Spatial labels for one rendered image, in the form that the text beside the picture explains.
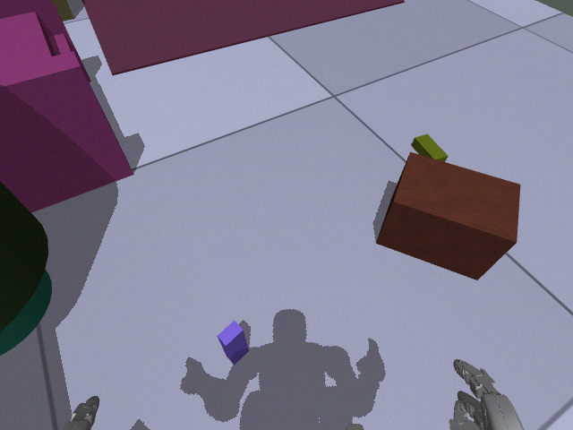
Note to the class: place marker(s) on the right robot hand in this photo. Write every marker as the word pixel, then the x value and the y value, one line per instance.
pixel 494 412

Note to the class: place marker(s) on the left robot hand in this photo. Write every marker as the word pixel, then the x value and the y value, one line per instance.
pixel 83 417

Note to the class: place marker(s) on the armchair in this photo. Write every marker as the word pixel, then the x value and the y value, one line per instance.
pixel 55 140

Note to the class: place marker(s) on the potted plant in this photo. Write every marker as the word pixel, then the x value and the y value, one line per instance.
pixel 25 285

